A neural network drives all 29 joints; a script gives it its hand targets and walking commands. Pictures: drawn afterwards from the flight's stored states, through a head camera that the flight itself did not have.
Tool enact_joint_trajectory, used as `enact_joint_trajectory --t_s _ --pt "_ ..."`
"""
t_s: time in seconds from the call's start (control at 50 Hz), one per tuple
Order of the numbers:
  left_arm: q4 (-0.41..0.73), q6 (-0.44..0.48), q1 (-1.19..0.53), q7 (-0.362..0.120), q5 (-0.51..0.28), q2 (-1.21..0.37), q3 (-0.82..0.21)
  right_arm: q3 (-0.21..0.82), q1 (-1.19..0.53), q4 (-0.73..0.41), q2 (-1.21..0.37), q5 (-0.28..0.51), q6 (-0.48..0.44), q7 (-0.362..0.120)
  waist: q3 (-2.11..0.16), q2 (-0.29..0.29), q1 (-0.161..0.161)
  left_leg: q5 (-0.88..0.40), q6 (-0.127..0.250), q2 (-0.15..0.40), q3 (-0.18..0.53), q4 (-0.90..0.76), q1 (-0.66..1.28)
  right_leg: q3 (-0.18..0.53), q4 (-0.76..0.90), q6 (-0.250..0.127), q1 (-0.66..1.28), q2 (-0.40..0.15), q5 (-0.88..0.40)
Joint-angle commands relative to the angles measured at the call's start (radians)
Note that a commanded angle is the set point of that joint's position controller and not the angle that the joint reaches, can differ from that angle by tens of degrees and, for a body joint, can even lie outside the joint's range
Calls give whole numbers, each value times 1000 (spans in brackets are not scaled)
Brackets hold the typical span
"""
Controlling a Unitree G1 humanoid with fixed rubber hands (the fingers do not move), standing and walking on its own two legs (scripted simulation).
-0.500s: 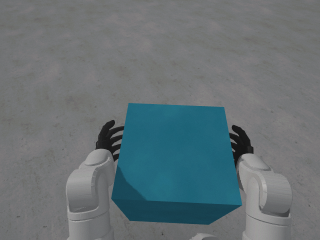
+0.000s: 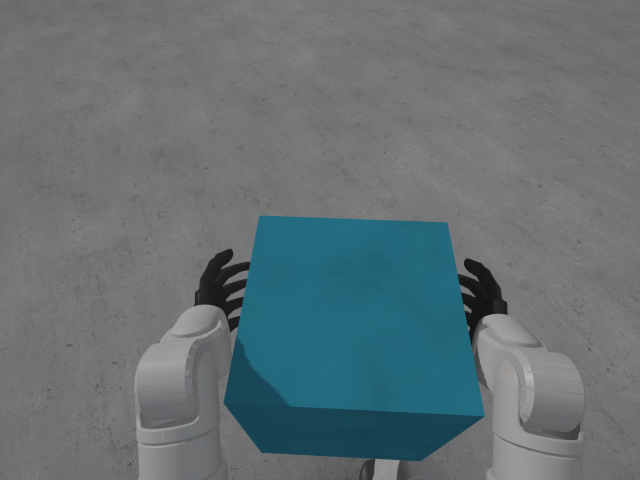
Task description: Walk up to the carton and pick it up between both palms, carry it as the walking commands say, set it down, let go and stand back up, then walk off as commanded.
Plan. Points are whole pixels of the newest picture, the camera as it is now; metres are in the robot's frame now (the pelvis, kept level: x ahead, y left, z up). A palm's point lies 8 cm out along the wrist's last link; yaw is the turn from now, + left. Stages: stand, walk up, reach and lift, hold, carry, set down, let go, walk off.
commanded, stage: carry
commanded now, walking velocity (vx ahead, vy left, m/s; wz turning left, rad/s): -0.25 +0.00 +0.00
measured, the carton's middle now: (346, 347) +0.26 +0.01 +0.03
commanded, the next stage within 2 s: none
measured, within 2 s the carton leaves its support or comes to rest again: neither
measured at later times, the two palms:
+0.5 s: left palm out of the picture +0.09 +0.08 +0.11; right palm out of the picture +0.09 -0.22 +0.08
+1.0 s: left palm out of the picture -0.08 +0.01 +0.10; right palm out of the picture -0.09 -0.29 +0.08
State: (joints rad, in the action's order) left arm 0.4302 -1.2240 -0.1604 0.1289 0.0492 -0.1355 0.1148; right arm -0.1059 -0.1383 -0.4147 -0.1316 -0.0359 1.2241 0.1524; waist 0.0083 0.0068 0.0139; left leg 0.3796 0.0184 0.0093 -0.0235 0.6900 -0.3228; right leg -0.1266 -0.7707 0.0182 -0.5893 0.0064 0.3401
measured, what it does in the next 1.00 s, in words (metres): walks backwards: right foot, then left foot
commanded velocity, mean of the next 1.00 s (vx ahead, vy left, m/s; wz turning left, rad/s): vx -0.25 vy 0.00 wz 0.00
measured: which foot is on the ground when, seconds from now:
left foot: down 0.00-0.24, up 0.26-0.58, down 0.60-0.90, up 0.92-1.00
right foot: up 0.00-0.20, down 0.22-0.64, up 0.66-0.88, down 0.90-1.00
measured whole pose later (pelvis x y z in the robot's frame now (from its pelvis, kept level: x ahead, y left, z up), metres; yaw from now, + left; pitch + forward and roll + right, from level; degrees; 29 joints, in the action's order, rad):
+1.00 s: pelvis -0.35 -0.13 +0.00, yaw -2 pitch +3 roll +1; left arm 0.45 -1.21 -0.14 0.13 0.04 -0.13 0.09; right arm -0.10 -0.10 -0.46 -0.13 -0.04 1.22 0.15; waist -0.02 0.02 0.02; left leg 0.46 -0.04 0.05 -0.02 0.92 -0.52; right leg -0.05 -0.66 -0.07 -0.41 0.02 0.30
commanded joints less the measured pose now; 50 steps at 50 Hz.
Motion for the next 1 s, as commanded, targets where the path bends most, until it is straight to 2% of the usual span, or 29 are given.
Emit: enact_joint_trajectory --t_s 0.0,0.02,0.08,0.14,0.18,0.2,0.22,0.24,0.28,0.32,0.44,0.5,0.54,0.56,0.58,0.6,0.62,0.64,0.68,0.74,0.78,0.8,0.82,0.84,0.86,0.88,0.9,0.94,0.98 --pt "184 29 -345 -131 -317 -930 -723 659 -392 -214 -895 290 -31 -145 -212 100 -11 -441 179 297 181 -339 -85 131 -520 29 24 6 94" --pt "173 23 -347 -138 -335 -960 -745 658 -432 -269 -892 302 -46 -143 -285 159 -8 -685 164 273 146 -249 30 106 -469 32 7 1 121" --pt "164 4 -313 -132 -321 -916 -722 655 -393 -243 -867 294 -30 -131 -308 291 -7 -881 146 258 129 -167 73 43 -176 13 101 0 175" --pt "170 6 -299 -122 -319 -901 -732 635 -384 -256 -824 284 -27 -135 -411 311 -10 -754 143 293 206 -170 201 22 98 16 181 31 159" --pt "137 0 -279 -125 -319 -894 -718 620 -301 -208 -802 255 -20 -125 -365 256 -1 -657 38 214 117 -82 30 152 349 -7 335 -81 -180" --pt "108 6 -288 -122 -307 -903 -695 646 -385 -233 -832 270 -23 -121 -372 -61 -9 -297 -22 142 90 70 -115 386 383 -56 443 -276 -593" --pt "111 13 -225 -127 -310 -889 -688 659 -356 -265 -816 273 -28 -121 -420 -267 -5 177 -69 10 -35 248 -304 503 314 -172 575 -462 -1174" --pt "163 37 -269 -137 -321 -919 -660 723 -493 -325 -879 328 -41 -127 -396 -351 10 286 -64 -7 33 411 -306 488 271 -229 507 -445 -1295" --pt "150 38 -256 -144 -316 -914 -651 728 -464 -289 -907 331 -46 -117 -381 -173 12 214 -41 0 72 541 -252 365 309 -186 425 -373 -969" --pt "197 55 -278 -156 -330 -928 -667 748 -438 -290 -933 338 -56 -124 -365 -121 2 156 -53 12 53 558 -253 329 331 -194 416 -312 -799" --pt "88 18 -193 -149 -286 -883 -624 725 -441 -271 -856 308 -21 -113 -335 -214 3 172 -48 1 -1 291 -119 379 470 -195 342 -305 -355" --pt "109 23 -156 -138 -269 -870 -639 712 -427 -295 -838 325 -18 -122 -385 -186 9 182 -26 -27 -31 -7 -24 410 486 -198 415 -315 -415" --pt "179 36 -248 -130 -297 -868 -679 699 -373 -256 -860 312 -28 -122 -420 -188 -8 111 9 -57 -94 -269 211 332 566 -101 312 -275 -169" --pt "135 31 -199 -134 -271 -855 -647 731 -445 -276 -881 343 -31 -126 -385 -176 -10 73 16 -28 -50 -391 263 289 555 -23 281 -218 -52" --pt "122 20 -237 -134 -284 -843 -657 687 -384 -217 -856 298 -21 -122 -350 -19 -14 89 66 142 170 -446 254 169 375 32 189 -119 40" --pt "117 26 -241 -142 -295 -868 -678 686 -405 -251 -848 295 -33 -125 -320 236 -30 -123 189 424 484 -459 226 62 149 70 37 -5 124" --pt "185 26 -286 -152 -315 -869 -681 698 -368 -272 -879 308 -33 -132 -273 210 -48 -179 287 485 411 -462 22 76 -184 61 82 5 239" --pt "204 32 -336 -147 -328 -892 -709 674 -358 -247 -880 299 -29 -139 -206 148 -39 -124 264 437 306 -473 -79 95 -400 39 70 13 173" --pt "163 28 -279 -143 -308 -895 -694 684 -392 -257 -875 299 -33 -138 -218 53 -16 -393 203 335 193 -366 -111 118 -511 26 93 -11 118" --pt "178 14 -245 -143 -317 -880 -717 676 -368 -268 -844 302 -31 -138 -281 198 -5 -871 144 262 115 -175 67 77 -244 13 63 -26 174" --pt "177 7 -296 -137 -318 -895 -704 669 -343 -209 -881 289 -11 -133 -309 211 -13 -853 119 289 148 -163 64 58 -61 2 170 -18 138" --pt "143 1 -307 -140 -320 -914 -704 656 -398 -239 -849 282 -19 -128 -360 283 -7 -767 122 270 137 -146 125 34 59 5 209 0 80" --pt "121 -6 -219 -141 -320 -905 -712 647 -318 -239 -821 270 -15 -131 -341 258 0 -738 118 270 154 -139 117 35 234 18 229 6 29" --pt "110 -7 -259 -136 -317 -918 -696 647 -358 -228 -838 273 -15 -120 -337 222 -1 -646 37 218 82 -67 71 104 370 -3 293 -47 -129" --pt "86 -10 -215 -133 -306 -900 -687 647 -346 -244 -808 269 -10 -123 -368 18 -9 -421 -8 176 85 42 -45 263 370 -19 408 -195 -541" --pt "75 -2 -177 -130 -284 -849 -655 669 -357 -220 -814 279 -5 -122 -375 -275 -4 -28 -73 55 -18 197 -274 484 335 -105 579 -431 -1129" --pt "141 15 -240 -130 -316 -878 -680 678 -357 -252 -831 288 -17 -124 -374 -303 2 292 -64 5 -9 366 -256 453 276 -220 507 -455 -1346" --pt "218 38 -306 -146 -322 -878 -668 734 -457 -273 -901 341 -40 -129 -345 -168 12 240 -47 8 54 480 -247 381 299 -208 429 -380 -1033" --pt "170 43 -257 -162 -316 -931 -673 754 -500 -334 -914 343 -54 -134 -355 -163 9 148 -40 23 44 523 -198 325 355 -198 361 -326 -704"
